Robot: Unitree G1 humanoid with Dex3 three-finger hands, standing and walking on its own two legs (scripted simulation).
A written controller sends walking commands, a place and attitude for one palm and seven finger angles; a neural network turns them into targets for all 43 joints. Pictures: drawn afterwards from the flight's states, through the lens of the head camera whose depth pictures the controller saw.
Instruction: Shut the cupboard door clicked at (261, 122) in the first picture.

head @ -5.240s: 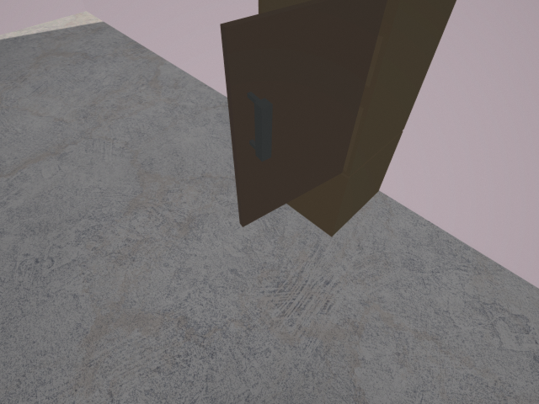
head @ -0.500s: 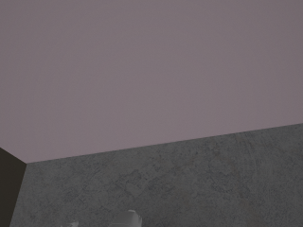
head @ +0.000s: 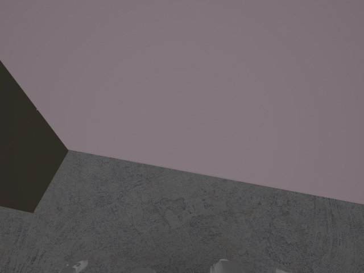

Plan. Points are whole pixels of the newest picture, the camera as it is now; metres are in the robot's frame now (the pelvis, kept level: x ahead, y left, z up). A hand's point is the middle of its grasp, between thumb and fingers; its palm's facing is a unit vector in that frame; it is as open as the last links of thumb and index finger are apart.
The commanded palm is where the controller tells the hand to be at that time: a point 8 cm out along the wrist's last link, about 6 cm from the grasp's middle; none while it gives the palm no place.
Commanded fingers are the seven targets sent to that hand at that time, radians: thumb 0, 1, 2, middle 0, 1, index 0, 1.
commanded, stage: turn to face it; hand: left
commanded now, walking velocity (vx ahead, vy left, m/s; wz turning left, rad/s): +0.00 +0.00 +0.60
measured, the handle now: out of the picture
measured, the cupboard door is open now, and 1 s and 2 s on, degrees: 79 79 79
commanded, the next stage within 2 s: take the last steps up to it in 1.86 s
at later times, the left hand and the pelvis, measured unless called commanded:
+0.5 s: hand out of the picture +0.00 +0.20 -0.19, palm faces +0.34 -0.91 -0.23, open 7.3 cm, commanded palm none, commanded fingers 0.00 0.90 0.90 -0.20 -0.30 -0.20 -0.30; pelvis +0.00 -0.02 -0.01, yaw +20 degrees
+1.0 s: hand out of the picture -0.02 +0.15 -0.15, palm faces +0.57 -0.77 -0.27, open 7.3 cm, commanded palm none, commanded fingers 0.00 0.90 0.90 -0.20 -0.30 -0.20 -0.30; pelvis +0.03 -0.05 +0.01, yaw +37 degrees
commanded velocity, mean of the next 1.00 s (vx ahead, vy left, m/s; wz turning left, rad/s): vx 0.00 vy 0.00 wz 0.60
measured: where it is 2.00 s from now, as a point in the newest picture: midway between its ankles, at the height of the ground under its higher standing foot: outside the picture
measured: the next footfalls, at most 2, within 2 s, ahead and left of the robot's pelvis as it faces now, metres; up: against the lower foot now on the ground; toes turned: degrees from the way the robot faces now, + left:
right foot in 0.10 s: +0.06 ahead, -0.15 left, +0.00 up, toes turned +1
left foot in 0.46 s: +0.01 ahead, +0.11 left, +0.00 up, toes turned +24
